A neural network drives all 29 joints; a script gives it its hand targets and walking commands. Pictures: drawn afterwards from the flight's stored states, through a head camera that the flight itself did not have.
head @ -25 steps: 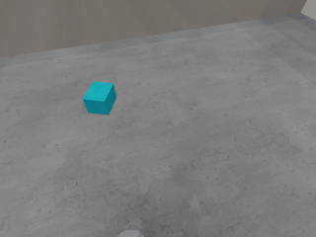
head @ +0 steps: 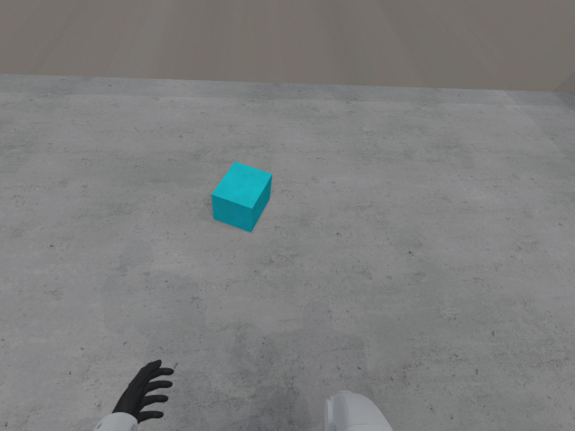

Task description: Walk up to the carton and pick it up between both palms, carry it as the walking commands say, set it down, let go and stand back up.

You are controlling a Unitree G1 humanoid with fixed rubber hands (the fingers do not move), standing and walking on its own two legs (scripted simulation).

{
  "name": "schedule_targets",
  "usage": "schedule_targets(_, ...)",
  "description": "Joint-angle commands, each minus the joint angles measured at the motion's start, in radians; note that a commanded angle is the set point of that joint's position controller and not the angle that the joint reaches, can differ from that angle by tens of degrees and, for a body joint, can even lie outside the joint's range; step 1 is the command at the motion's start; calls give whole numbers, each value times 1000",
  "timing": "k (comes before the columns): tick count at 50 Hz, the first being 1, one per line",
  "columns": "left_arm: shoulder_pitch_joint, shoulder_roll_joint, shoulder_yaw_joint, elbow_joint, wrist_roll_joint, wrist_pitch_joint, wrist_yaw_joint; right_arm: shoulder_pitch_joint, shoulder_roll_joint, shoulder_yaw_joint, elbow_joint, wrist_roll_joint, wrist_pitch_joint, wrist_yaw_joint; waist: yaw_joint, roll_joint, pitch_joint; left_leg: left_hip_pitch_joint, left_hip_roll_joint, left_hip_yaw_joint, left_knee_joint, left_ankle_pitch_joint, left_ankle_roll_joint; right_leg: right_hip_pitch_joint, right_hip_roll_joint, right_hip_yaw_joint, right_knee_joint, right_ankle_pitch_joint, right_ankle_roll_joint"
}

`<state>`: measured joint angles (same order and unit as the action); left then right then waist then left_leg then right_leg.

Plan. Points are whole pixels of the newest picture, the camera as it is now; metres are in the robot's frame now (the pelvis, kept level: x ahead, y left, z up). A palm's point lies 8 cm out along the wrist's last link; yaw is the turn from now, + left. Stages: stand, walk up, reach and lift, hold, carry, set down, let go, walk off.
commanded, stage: walk up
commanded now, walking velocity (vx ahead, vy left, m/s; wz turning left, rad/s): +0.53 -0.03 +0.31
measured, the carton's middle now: (242, 196) +1.13 +0.09 -0.70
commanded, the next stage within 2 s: none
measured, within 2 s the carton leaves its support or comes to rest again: neither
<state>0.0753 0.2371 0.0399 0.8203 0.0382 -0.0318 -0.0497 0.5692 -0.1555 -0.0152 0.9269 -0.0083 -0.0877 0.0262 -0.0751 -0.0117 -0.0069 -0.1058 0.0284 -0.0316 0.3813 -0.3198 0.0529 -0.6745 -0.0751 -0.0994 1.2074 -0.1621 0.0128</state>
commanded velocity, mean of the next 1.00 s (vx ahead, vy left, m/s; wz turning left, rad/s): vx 0.48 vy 0.00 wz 0.14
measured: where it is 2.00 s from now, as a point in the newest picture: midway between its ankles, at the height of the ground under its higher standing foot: (238, 283)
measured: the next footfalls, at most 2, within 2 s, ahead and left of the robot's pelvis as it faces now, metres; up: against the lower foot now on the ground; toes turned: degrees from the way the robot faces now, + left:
right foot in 0.28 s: +0.38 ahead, -0.11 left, +0.00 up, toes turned -3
left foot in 0.78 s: +0.68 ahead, +0.22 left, +0.00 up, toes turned +12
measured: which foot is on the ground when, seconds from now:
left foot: down 0.00-0.28, up 0.30-0.76, down 0.78-1.00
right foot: up 0.00-0.26, down 0.28-0.82, up 0.84-1.00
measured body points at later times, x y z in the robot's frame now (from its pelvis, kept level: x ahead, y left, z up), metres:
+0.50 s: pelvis +0.35 -0.01 -0.01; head +0.38 -0.01 +0.44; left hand +0.32 +0.24 -0.15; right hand +0.42 -0.27 -0.15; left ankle +0.28 +0.11 -0.64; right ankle +0.34 -0.11 -0.75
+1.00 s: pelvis +0.62 +0.10 +0.00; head +0.66 +0.14 +0.45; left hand +0.67 +0.37 -0.16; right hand +0.63 -0.16 -0.12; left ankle +0.64 +0.21 -0.75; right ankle +0.58 -0.06 -0.64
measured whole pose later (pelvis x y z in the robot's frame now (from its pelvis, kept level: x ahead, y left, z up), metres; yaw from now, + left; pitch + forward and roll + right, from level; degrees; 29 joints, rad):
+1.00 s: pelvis +0.62 +0.10 +0.00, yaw +6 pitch +0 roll -4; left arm 0.21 0.27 0.06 0.98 0.01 -0.04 -0.01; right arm 0.36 -0.22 -0.06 1.00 -0.02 -0.10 0.01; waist -0.05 -0.01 0.08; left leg -0.26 0.10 0.07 0.43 -0.18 0.01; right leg -0.45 -0.08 -0.07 1.17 -0.31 0.01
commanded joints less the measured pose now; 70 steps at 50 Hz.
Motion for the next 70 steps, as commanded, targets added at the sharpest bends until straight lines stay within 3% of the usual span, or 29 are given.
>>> schedule_targets(1,-31,43,3,-26,-11,14,-1,43,-140,-40,-32,2,-21,-23,59,121,52,91,195,-157,-183,487,38,-109,-18,20,-118,98,28)
schedule_targets(7,-240,35,-4,-74,-17,-2,-13,153,-122,-33,5,5,-12,-46,-32,93,106,275,206,-118,-177,769,19,-163,33,-55,-387,158,13)
schedule_targets(9,-234,-30,-21,-57,-32,-8,-12,137,-136,-24,15,7,-17,-47,-46,280,181,163,159,-5,-193,791,0,-38,58,-106,-523,181,-9)
schedule_targets(13,-47,45,0,-17,-16,-25,26,73,-212,-34,39,-4,-11,-59,77,248,25,183,169,-9,134,1280,-13,348,154,-125,-678,80,-54)
schedule_targets(15,360,130,15,95,-8,-53,38,94,-196,-21,49,11,-11,-68,232,225,-281,4,118,-16,515,839,-36,893,-50,106,-681,215,-96)
schedule_targets(16,481,261,46,135,20,-61,39,186,-103,-6,93,25,1,-66,205,-8,-353,-341,-18,11,835,-173,-50,1167,-400,561,-636,405,-198)
schedule_targets(17,437,294,64,152,-7,-57,29,242,-91,-4,76,38,13,-68,192,-173,-432,-496,-70,-57,1076,-224,-64,1248,-493,810,-732,475,-346)
schedule_targets(19,297,152,25,142,-5,-63,37,-57,-161,-37,23,-1,-9,-46,153,8,-164,-496,12,-84,1029,-34,-14,872,-352,583,-866,491,-215)
schedule_targets(21,268,50,-4,152,-20,-84,41,-174,-131,-34,2,6,9,-27,128,-39,-25,-478,73,-71,967,38,-13,619,-243,268,-870,514,-179)
schedule_targets(26,265,58,-1,169,-41,-93,28,-98,-11,-16,23,-18,64,-3,12,-67,27,-379,79,30,838,128,-39,403,-194,103,-983,301,-113)
schedule_targets(29,380,85,6,214,-21,-93,44,-351,-65,-29,-70,-45,89,16,74,1,166,-573,113,30,646,201,-57,497,-245,102,-1017,402,-114)
schedule_targets(30,351,107,4,186,-32,-92,41,-393,-80,-23,-111,-35,87,33,78,-159,196,-561,103,69,584,247,-71,468,-229,62,-997,465,-97)
schedule_targets(34,382,88,8,200,-24,-72,49,-538,-45,-11,-124,-7,53,47,140,-248,139,-343,75,168,270,339,-70,471,-119,-47,-1028,54,-75)
schedule_targets(39,407,180,36,209,-22,-54,61,-343,-160,-64,-10,-37,20,1,38,-26,72,-101,-2,205,102,126,-32,593,-164,-45,-689,367,-61)
schedule_targets(40,413,155,36,203,-19,-43,56,-124,-209,-77,26,-41,1,-15,-27,-12,-21,61,37,154,109,173,-16,541,-118,-40,-457,291,-46)
schedule_targets(42,625,-17,13,226,-64,-25,68,25,-394,-143,56,-28,4,-15,-25,273,-318,461,540,-681,-60,324,160,143,78,7,61,-460,18)
schedule_targets(43,487,44,28,220,-42,-16,52,7,-364,-133,47,0,1,-11,-38,136,-310,305,486,-702,-105,321,134,182,34,98,126,-356,7)
schedule_targets(45,291,24,27,168,-40,-31,48,-160,-236,-88,30,-32,-17,-17,-4,113,-74,170,353,-292,-3,798,69,74,-32,112,131,-241,-2)
schedule_targets(47,224,25,16,152,-25,-18,44,-152,-114,-51,53,4,-27,-22,17,268,18,23,227,-66,-23,938,-14,145,-69,96,-34,-153,-29)
schedule_targets(49,273,26,26,159,-16,-6,47,-143,-112,-47,73,-5,-25,-19,48,304,10,44,219,-35,-37,1048,-3,143,-32,78,-30,-104,-7)
schedule_targets(52,268,10,22,177,-16,33,27,-105,-174,-51,72,-19,-28,-27,87,110,-69,-3,296,-69,-67,998,29,184,-2,50,-92,-80,6)
schedule_targets(55,153,-29,-7,134,-24,47,12,-122,-167,-36,75,-10,-22,-19,82,304,71,-74,217,107,-138,780,-8,139,-10,20,-243,52,15)
schedule_targets(61,26,54,12,89,-16,24,19,-111,-217,-55,109,-17,26,-36,51,271,87,-164,239,23,-196,-1,39,326,-17,12,-523,-19,27)
schedule_targets(64,127,78,27,114,-11,4,26,-97,-163,-47,129,-16,37,-43,127,150,128,-228,267,-6,-120,-130,27,446,-15,17,-596,-69,-1)
schedule_targets(65,182,63,30,140,-9,-4,30,-84,-141,-42,123,-8,42,-41,121,57,98,-227,204,25,12,-152,2,505,1,2,-673,-86,8)
schedule_targets(66,249,68,33,144,3,-30,44,-55,-88,-42,129,-5,41,-38,138,-184,63,-316,109,109,252,-137,-32,638,-161,169,-815,-120,5)
schedule_targets(67,386,167,46,160,1,-49,52,-14,3,-15,126,2,48,-50,150,-321,72,-461,11,147,586,-292,-83,684,-424,483,-927,91,-25)
schedule_targets(68,459,185,50,208,-23,-44,62,21,-8,-24,138,-17,58,-59,138,-337,79,-472,27,73,709,-258,-88,630,-496,597,-949,435,-74)
schedule_targets(70,371,142,28,162,-50,-37,91,-89,-112,-60,121,-11,93,-49,110,-143,34,-409,28,19,750,-186,-114,606,-397,384,-822,1343,-32)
